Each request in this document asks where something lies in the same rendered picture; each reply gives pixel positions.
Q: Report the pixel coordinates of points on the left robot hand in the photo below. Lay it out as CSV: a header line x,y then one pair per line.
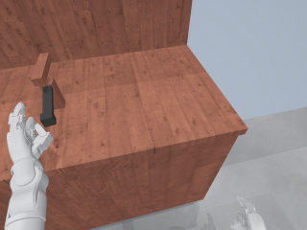
x,y
22,140

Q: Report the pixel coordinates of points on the counter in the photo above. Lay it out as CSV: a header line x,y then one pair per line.
x,y
140,125

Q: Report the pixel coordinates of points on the tap lever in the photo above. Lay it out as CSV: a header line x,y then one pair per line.
x,y
47,117

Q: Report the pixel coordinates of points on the right robot hand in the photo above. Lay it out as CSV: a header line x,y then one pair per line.
x,y
252,220

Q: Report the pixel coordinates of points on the left robot forearm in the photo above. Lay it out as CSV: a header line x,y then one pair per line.
x,y
28,204

